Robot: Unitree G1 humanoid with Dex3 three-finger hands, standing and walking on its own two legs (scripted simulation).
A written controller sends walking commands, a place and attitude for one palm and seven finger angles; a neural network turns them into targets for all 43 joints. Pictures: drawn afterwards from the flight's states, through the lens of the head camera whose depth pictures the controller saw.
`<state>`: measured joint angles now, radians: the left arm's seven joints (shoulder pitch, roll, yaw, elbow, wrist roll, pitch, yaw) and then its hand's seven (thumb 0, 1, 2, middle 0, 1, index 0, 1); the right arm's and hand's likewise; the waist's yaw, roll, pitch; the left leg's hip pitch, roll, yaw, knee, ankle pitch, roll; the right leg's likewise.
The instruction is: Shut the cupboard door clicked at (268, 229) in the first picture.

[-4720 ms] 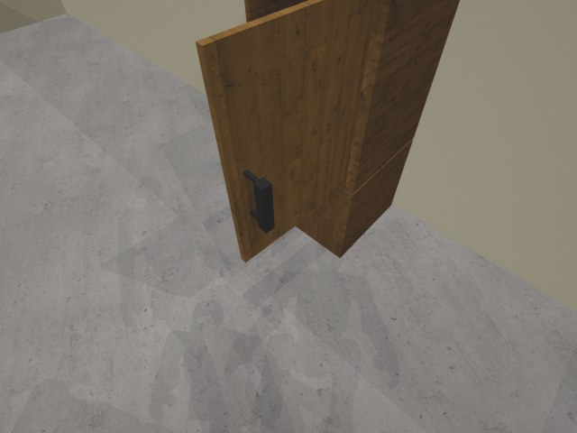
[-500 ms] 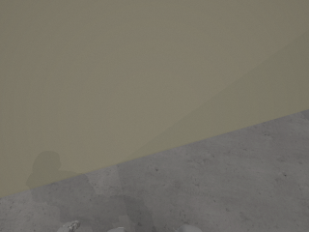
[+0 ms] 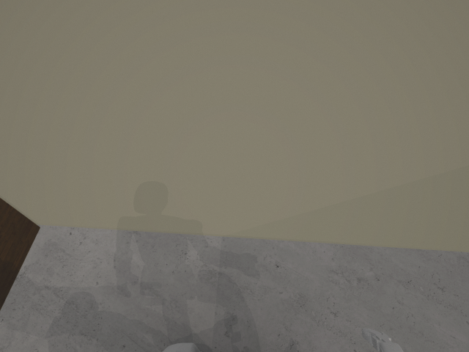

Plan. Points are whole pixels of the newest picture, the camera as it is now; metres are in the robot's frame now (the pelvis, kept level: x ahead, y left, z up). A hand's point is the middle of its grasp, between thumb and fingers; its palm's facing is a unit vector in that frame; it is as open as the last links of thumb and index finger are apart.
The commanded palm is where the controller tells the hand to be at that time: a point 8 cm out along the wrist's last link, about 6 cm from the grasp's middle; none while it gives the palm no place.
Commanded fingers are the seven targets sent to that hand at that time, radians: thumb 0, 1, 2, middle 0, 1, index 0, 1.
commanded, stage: turn to face it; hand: left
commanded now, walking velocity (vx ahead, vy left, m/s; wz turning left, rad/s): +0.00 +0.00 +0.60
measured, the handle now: out of the picture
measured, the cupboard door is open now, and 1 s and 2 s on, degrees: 85 85 85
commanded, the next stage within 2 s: none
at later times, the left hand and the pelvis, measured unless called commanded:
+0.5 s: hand out of the picture +0.04 +0.16 -0.15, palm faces +0.30 -0.92 -0.26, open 7.4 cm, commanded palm none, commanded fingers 0.00 0.90 0.90 -0.20 -0.30 -0.20 -0.30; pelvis +0.02 -0.05 +0.01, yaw +19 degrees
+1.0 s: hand out of the picture +0.00 +0.18 -0.15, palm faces +0.58 -0.75 -0.31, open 7.4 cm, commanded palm none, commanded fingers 0.00 0.90 0.90 -0.20 -0.30 -0.20 -0.30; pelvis +0.04 -0.07 +0.00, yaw +37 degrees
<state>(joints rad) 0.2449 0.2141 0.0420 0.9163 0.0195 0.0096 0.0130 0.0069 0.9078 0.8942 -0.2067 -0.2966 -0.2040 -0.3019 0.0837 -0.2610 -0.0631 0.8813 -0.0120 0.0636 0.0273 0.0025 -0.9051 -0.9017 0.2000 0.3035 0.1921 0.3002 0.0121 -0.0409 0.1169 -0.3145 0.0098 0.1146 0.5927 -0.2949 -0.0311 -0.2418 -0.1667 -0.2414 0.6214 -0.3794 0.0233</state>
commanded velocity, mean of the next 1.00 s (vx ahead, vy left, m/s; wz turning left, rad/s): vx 0.00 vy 0.00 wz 0.60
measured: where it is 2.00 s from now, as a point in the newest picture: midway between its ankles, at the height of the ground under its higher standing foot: outside the picture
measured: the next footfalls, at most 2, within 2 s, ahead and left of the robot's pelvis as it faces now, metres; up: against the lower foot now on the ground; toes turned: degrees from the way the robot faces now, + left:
left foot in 0.02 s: +0.04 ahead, +0.12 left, +0.00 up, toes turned +6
right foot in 0.30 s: +0.08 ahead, -0.16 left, +0.00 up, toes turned +8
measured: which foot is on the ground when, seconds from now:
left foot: up 0.00-0.00, down 0.02-0.30, up 0.32-0.60, down 0.62-0.94, up 0.96-1.00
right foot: down 0.00-0.00, up 0.02-0.28, down 0.30-0.62, up 0.64-0.94, down 0.96-1.00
